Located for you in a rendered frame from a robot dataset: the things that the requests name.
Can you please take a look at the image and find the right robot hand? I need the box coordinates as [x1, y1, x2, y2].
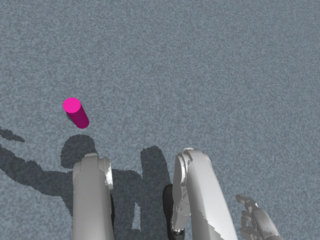
[235, 194, 280, 240]

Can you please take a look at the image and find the right robot foot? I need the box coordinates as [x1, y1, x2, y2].
[162, 184, 185, 240]

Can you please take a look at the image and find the can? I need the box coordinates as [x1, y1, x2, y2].
[63, 97, 89, 129]

